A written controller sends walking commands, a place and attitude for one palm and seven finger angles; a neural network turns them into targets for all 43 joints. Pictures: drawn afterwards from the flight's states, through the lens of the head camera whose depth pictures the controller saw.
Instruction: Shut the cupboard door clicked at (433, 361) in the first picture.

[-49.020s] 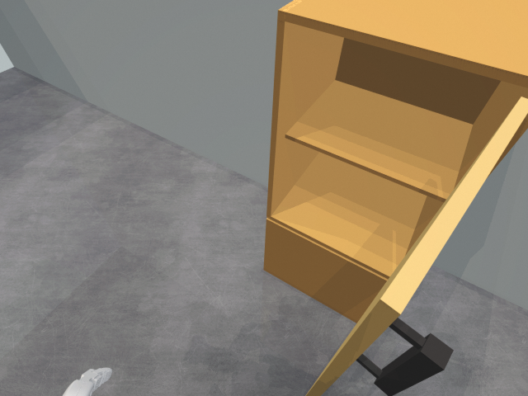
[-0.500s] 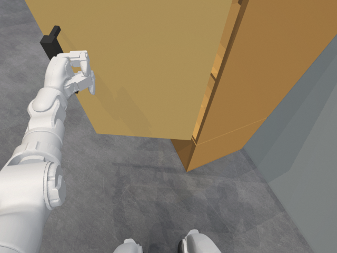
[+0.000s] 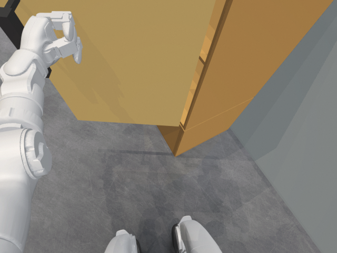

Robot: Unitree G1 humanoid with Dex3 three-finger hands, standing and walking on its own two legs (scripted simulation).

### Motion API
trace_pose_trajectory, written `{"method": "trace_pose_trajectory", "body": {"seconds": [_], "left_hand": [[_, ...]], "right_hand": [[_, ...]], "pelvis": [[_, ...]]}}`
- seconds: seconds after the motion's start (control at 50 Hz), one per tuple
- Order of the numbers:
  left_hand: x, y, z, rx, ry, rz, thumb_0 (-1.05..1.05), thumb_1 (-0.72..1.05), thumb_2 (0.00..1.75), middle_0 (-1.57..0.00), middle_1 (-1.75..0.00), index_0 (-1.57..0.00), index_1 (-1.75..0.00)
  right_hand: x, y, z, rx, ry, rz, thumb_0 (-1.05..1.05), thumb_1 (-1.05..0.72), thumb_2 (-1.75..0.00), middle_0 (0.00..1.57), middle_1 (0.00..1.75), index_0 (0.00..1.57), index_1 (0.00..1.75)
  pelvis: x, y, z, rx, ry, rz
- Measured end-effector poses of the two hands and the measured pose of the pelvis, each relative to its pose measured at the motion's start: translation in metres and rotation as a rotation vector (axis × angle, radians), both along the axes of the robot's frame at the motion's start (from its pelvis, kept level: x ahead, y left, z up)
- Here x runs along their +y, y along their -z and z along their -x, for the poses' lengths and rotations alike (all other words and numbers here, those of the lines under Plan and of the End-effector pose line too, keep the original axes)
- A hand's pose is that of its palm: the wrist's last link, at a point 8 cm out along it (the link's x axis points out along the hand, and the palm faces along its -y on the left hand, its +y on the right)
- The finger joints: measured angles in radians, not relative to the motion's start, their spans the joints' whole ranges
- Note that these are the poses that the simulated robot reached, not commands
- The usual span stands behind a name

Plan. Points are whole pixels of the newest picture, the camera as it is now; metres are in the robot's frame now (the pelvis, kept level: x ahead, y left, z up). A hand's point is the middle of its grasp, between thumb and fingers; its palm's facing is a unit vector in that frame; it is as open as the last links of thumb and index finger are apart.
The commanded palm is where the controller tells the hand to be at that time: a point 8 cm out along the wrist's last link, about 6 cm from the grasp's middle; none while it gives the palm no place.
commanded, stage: push the door shut along its arc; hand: left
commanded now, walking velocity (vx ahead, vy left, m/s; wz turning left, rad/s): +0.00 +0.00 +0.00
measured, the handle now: (30, 40) +0.58 +0.22 +0.11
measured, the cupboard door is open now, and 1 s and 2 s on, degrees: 59 42 42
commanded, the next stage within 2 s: pull the fist back off the door in 0.52 s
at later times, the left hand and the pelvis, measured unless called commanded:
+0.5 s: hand (83, 30) +0.58 +0.10 +0.12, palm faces -0.37 -0.93 +0.00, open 3.1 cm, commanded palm +0.61 +0.12 +0.11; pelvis +0.00 +0.01 -0.02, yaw +1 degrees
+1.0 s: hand (104, 31) +0.60 +0.06 +0.11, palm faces +0.05 -1.00 -0.02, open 3.1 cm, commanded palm +0.56 +0.11 +0.11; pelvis +0.02 +0.00 +0.00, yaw +0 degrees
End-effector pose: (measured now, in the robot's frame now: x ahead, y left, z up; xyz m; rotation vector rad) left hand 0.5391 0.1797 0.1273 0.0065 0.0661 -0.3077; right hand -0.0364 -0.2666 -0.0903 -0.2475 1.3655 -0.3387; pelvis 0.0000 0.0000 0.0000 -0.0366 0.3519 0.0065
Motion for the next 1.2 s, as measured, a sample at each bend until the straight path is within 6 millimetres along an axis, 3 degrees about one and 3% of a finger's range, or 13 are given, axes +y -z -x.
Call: {"method": "trace_pose_trajectory", "body": {"seconds": [0.24, 0.64, 0.74, 0.84, 0.96, 1.04, 1.14, 1.2], "left_hand": [[-0.002, 0.001, -0.021, -0.003, 0.044, -0.010, -0.01, 0.87, 0.93, -1.30, -1.50, -1.30, -1.50], [-0.029, 0.002, -0.058, -0.012, 0.082, -0.020, -0.02, 1.00, 1.01, -1.30, -1.50, -1.30, -1.50], [-0.033, 0.012, -0.066, 0.043, -0.200, 0.124, -0.01, 0.91, 0.96, -1.30, -1.50, -1.30, -1.50], [-0.042, 0.020, -0.060, -0.030, -0.409, 0.000, 0.00, 0.89, 0.93, -1.30, -1.50, -1.30, -1.50], [-0.061, 0.020, -0.045, -0.037, -0.356, -0.049, 0.01, 0.89, 0.91, -1.30, -1.50, -1.30, -1.50], [-0.060, 0.013, -0.033, 0.020, -0.369, -0.009, 0.02, 0.89, 0.91, -1.30, -1.50, -1.30, -1.50], [-0.047, -0.007, -0.016, -0.068, -0.398, -0.009, 0.02, 0.90, 0.91, -1.30, -1.50, -1.30, -1.50], [-0.041, -0.006, -0.002, -0.080, -0.377, -0.042, 0.02, 0.90, 0.90, -1.30, -1.50, -1.30, -1.50]], "right_hand": [[0.005, 0.002, 0.007, 0.059, -0.006, 0.021, 0.00, -0.90, -0.89, 0.20, 0.30, 0.21, 0.30], [0.012, 0.013, 0.023, 0.138, 0.018, 0.028, 0.00, -0.90, -0.89, 0.20, 0.30, 0.21, 0.30], [0.023, 0.014, 0.026, 0.151, -0.013, -0.035, 0.00, -0.90, -0.89, 0.20, 0.30, 0.21, 0.30], [0.037, 0.016, 0.024, 0.147, -0.034, -0.131, 0.00, -0.90, -0.89, 0.20, 0.30, 0.20, 0.30], [0.043, 0.013, 0.020, 0.137, 0.014, -0.190, 0.00, -0.90, -0.89, 0.20, 0.30, 0.21, 0.30], [0.035, 0.006, 0.011, 0.095, 0.023, -0.182, 0.00, -0.90, -0.89, 0.20, 0.30, 0.21, 0.30], [0.019, -0.001, -0.005, 0.036, -0.004, -0.157, 0.00, -0.90, -0.89, 0.20, 0.30, 0.21, 0.30], [0.007, -0.002, -0.016, 0.016, -0.027, -0.144, 0.00, -0.90, -0.89, 0.20, 0.30, 0.20, 0.30]], "pelvis": [[0.005, 0.008, -0.002, 0.046, -0.014, 0.016], [0.007, 0.026, -0.003, 0.121, -0.021, 0.032], [0.006, 0.027, -0.005, 0.147, -0.023, 0.038], [0.003, 0.024, -0.011, 0.152, -0.015, 0.029], [-0.002, 0.010, -0.019, 0.104, -0.002, 0.013], [-0.005, -0.002, -0.025, 0.061, 0.005, 0.004], [-0.009, -0.010, -0.029, 0.014, 0.009, -0.005], [-0.011, -0.012, -0.028, -0.008, 0.002, -0.008]]}}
